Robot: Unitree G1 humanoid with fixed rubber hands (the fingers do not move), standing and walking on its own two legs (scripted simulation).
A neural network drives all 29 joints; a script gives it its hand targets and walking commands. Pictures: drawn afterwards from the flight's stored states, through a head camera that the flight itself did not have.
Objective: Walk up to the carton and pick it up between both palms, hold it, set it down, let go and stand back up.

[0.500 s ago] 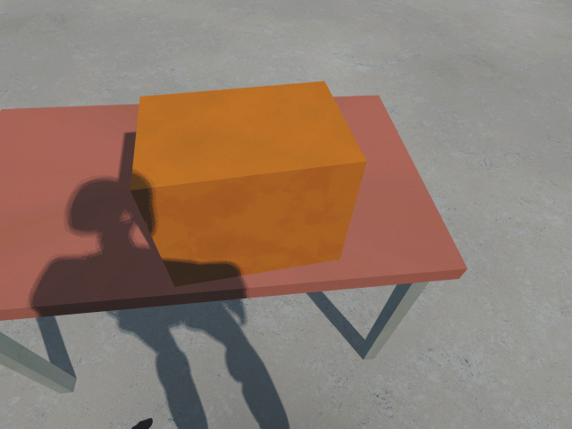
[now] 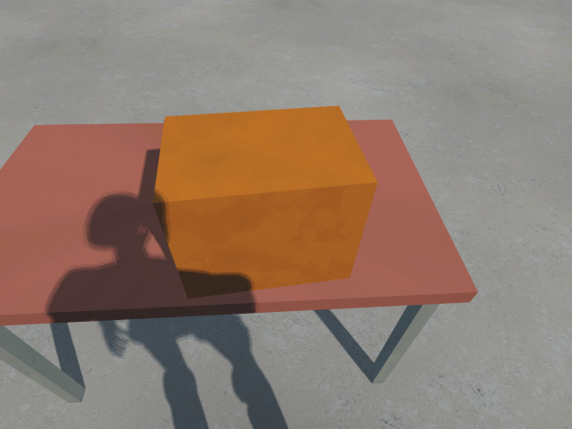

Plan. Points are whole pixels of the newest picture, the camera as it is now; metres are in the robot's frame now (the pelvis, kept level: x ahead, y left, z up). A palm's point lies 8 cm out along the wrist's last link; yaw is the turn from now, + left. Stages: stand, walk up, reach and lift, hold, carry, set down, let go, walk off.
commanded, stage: walk up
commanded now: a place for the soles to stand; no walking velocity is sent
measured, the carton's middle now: (263, 202) +0.51 +0.04 +0.01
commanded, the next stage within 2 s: reach and lift in 1.48 s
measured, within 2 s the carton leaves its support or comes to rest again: neither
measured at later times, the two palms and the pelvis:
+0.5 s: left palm out of the picture +0.04 +0.24 -0.15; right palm out of the picture +0.08 -0.23 -0.14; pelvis +0.03 -0.01 -0.01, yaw +8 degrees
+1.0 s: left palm out of the picture +0.01 +0.23 -0.16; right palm out of the picture +0.12 -0.25 -0.15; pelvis +0.03 -0.02 -0.02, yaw +13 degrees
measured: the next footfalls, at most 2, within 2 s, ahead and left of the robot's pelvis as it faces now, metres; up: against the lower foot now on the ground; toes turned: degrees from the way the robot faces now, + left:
none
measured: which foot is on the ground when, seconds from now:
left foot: down 0.00-1.00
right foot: down 0.00-1.00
